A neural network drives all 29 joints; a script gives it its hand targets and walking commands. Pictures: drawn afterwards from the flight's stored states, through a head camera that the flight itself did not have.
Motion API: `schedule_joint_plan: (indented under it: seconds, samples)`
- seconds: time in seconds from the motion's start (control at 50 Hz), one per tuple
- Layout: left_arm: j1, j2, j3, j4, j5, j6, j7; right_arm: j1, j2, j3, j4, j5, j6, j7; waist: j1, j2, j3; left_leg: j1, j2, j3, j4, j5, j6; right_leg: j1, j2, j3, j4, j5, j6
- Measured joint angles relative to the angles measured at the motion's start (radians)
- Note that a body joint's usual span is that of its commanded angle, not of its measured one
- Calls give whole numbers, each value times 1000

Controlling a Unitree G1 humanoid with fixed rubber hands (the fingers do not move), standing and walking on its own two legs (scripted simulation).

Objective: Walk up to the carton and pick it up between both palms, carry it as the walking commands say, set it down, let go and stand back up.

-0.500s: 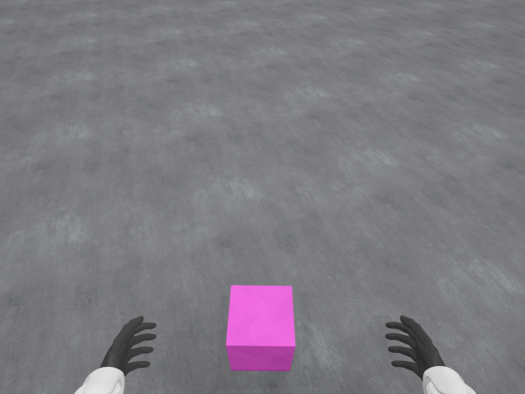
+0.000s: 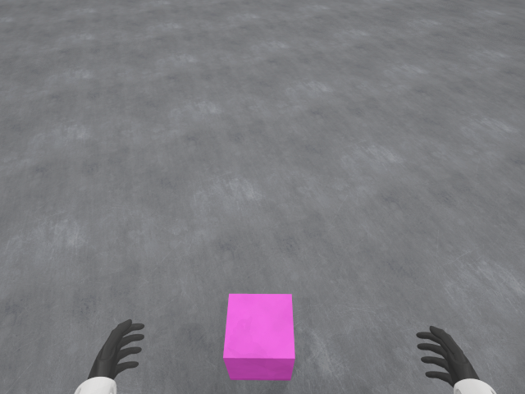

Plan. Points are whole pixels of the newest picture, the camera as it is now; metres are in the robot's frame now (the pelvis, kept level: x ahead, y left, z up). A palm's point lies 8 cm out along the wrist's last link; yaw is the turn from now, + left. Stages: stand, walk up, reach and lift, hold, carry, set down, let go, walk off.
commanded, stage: stand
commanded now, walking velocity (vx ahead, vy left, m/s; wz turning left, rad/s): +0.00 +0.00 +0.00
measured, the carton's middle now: (260, 338) +0.42 +0.04 -0.63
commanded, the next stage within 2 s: none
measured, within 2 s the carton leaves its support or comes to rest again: neither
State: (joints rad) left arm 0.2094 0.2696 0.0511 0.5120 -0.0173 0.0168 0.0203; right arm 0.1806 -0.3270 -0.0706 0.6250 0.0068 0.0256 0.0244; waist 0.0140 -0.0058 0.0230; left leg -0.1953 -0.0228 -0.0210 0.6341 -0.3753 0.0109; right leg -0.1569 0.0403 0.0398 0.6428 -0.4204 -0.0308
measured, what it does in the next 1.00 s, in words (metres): stands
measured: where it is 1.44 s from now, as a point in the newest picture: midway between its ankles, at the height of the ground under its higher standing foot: outside the picture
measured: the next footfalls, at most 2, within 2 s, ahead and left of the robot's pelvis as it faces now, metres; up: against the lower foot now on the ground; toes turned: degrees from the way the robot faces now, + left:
none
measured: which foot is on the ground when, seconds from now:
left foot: down 0.00-1.00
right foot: down 0.00-1.00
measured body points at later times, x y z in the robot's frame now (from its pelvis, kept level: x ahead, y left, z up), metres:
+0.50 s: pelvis -0.02 +0.00 +0.00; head -0.06 +0.00 +0.45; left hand +0.15 +0.27 -0.05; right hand +0.15 -0.28 -0.06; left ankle -0.02 +0.12 -0.72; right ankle -0.04 -0.10 -0.72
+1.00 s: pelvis -0.02 +0.00 +0.00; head -0.06 +0.00 +0.45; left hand +0.14 +0.27 -0.06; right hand +0.15 -0.29 -0.07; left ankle -0.02 +0.12 -0.72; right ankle -0.04 -0.10 -0.72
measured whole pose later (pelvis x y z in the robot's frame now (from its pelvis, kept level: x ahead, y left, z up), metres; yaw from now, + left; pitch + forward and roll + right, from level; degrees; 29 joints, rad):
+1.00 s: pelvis -0.02 +0.00 +0.00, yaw +0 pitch -5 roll +0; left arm 0.21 0.27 0.06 0.60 -0.02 -0.02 0.02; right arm 0.18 -0.34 -0.07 0.70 0.01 -0.02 0.01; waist 0.01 0.00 -0.02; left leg -0.20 -0.02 -0.02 0.63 -0.35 0.01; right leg -0.16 0.04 0.04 0.64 -0.39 -0.03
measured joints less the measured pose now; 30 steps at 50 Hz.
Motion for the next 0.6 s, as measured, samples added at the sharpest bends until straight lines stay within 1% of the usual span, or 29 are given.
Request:
schedule_joint_plan:
  seconds: [0.12,0.26,0.6]
  samples:
    - [0,0,0,9,0,-1,2,0,0,0,8,0,-13,-5,0,-15,-16,0,0,0,0,3,-1,0,0,0,-1,5,0]
    - [0,0,2,26,0,-5,2,0,0,0,18,0,-20,-14,0,-9,-37,0,0,0,0,13,-1,0,0,0,-1,13,0]
    - [0,0,9,61,0,-27,-5,0,-4,0,41,0,-41,-14,0,-2,-39,0,0,0,0,25,-1,0,0,0,-1,25,1]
